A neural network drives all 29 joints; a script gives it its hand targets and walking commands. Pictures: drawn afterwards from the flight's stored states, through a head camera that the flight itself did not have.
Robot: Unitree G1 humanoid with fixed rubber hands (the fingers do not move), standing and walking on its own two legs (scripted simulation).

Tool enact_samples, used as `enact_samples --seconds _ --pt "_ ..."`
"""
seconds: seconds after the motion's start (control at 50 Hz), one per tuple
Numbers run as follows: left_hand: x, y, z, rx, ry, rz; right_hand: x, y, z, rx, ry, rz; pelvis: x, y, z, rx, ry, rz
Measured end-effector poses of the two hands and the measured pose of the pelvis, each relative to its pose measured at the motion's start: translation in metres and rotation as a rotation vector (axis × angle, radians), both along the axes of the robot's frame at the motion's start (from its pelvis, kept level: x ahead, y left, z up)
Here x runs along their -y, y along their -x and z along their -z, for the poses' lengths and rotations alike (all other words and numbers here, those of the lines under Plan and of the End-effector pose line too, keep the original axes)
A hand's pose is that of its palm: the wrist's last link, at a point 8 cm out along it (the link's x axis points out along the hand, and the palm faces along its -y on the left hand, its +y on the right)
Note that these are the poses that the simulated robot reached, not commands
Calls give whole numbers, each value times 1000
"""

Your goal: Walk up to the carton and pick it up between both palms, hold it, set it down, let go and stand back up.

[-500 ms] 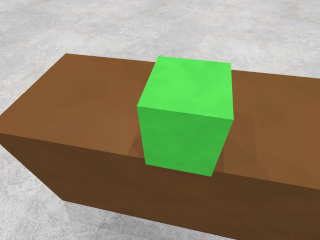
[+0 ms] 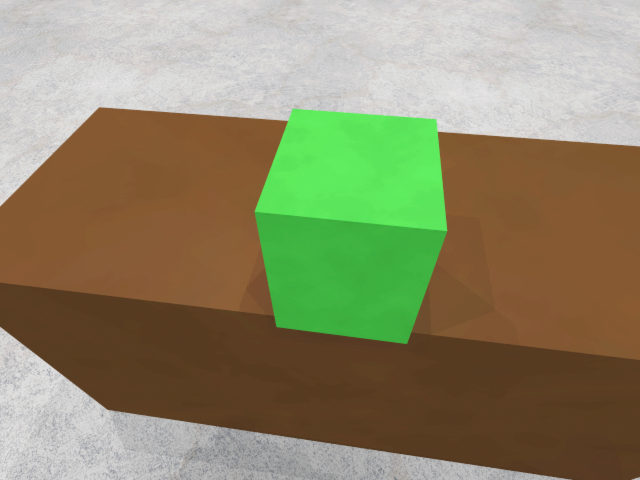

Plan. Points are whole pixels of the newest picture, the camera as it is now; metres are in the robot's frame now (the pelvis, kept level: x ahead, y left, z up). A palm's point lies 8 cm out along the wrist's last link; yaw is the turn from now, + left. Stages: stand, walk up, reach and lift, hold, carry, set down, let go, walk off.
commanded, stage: walk up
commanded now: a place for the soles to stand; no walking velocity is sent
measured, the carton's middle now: (351, 229) +0.44 -0.01 +0.06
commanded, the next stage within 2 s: reach and lift in 1.48 s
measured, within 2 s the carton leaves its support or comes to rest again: neither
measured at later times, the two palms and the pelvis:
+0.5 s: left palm out of the picture +0.04 +0.25 -0.14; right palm out of the picture +0.00 -0.25 -0.16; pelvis +0.00 +0.01 -0.01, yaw -7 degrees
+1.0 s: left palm out of the picture +0.09 +0.25 -0.14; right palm out of the picture -0.01 -0.24 -0.15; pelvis +0.00 +0.02 -0.01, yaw -12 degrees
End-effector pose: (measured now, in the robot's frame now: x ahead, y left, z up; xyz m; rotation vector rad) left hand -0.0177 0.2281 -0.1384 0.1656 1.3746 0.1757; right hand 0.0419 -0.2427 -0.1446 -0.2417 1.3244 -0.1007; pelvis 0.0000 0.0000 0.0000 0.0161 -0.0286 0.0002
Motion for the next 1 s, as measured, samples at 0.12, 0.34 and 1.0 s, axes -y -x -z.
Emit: enact_samples --seconds 0.12,0.34,1.0 --pt "-6 -5 0 -4 -11 37 -1 15 2 -19 3 38 -4 2 2 -1 -5 30" --pt "-17 -35 1 33 -42 122 1 36 8 -32 9 112 -9 3 7 -6 -17 90" --pt "-22 -104 -3 124 -53 292 -4 55 8 12 14 203 -21 -2 12 -22 2 207"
